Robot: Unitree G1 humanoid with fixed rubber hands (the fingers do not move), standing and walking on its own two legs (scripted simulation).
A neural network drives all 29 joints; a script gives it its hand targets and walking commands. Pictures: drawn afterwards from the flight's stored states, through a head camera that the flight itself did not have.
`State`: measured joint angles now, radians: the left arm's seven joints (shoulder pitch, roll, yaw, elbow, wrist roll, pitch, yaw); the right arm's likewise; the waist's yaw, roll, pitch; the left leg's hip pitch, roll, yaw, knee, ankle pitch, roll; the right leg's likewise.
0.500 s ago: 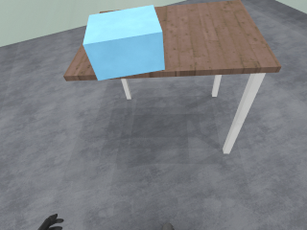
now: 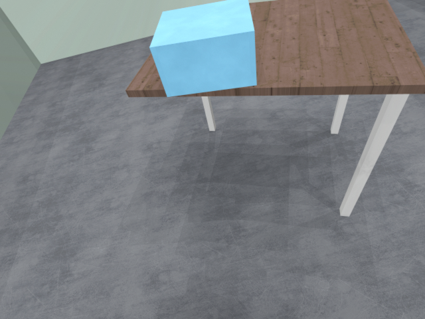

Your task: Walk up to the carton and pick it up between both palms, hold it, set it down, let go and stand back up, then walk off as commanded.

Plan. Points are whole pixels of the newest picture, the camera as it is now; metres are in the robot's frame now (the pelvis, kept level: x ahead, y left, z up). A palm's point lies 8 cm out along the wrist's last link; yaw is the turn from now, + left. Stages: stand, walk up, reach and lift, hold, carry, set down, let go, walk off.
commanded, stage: walk off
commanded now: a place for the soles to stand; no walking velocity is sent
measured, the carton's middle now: (207, 46) +0.87 +0.08 +0.09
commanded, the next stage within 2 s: none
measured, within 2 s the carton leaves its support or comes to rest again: neither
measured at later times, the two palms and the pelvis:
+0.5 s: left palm out of the picture +0.11 +0.39 -0.05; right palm out of the picture +0.11 -0.28 -0.13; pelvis +0.05 +0.04 -0.01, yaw -2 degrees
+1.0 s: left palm out of the picture +0.10 +0.53 -0.09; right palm out of the picture +0.04 -0.11 -0.07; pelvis +0.01 +0.21 +0.01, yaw -6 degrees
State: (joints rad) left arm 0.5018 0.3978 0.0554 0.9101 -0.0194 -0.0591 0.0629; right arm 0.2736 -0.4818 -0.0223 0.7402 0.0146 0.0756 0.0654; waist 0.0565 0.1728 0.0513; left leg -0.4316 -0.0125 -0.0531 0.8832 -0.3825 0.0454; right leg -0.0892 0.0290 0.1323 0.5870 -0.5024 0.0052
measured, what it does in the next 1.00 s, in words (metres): steps to the left: left foot, then right foot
